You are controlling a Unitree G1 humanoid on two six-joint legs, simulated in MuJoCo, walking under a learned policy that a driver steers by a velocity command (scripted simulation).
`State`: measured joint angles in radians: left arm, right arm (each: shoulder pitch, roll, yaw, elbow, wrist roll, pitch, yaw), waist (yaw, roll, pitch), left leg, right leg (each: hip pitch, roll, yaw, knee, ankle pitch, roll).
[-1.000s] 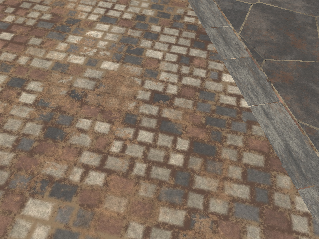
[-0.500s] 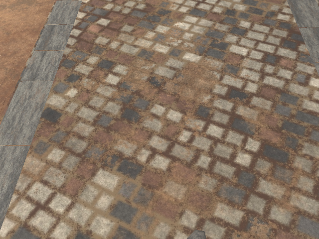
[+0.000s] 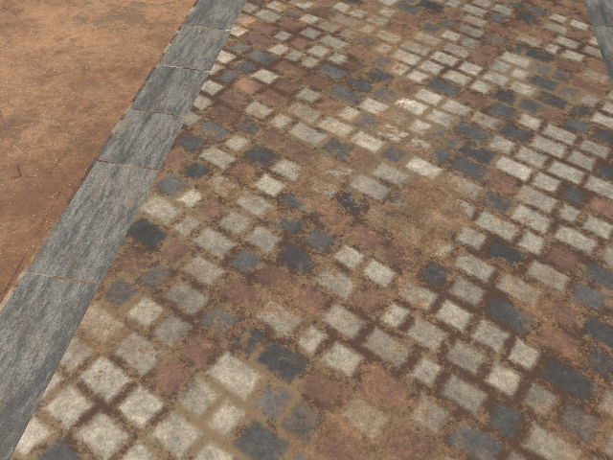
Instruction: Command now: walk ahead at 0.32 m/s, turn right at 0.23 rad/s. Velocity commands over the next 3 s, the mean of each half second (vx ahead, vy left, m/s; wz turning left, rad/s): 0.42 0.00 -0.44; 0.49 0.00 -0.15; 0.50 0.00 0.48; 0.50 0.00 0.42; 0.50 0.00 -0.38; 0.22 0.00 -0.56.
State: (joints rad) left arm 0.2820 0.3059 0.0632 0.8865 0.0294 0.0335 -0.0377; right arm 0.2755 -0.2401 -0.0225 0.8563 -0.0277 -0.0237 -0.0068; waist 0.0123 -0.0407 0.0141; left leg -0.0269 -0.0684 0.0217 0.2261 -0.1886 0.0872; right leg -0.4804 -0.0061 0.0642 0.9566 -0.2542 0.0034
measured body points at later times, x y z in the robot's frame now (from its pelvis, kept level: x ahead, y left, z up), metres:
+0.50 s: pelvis +0.22 -0.11 -0.02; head +0.25 -0.13 +0.43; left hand +0.40 +0.12 -0.13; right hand +0.21 -0.39 -0.15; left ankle +0.18 +0.05 -0.65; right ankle +0.24 -0.17 -0.75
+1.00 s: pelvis +0.52 -0.18 -0.02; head +0.55 -0.19 +0.43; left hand +0.64 +0.06 -0.16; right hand +0.54 -0.48 -0.14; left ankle +0.61 -0.15 -0.75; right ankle +0.34 -0.22 -0.65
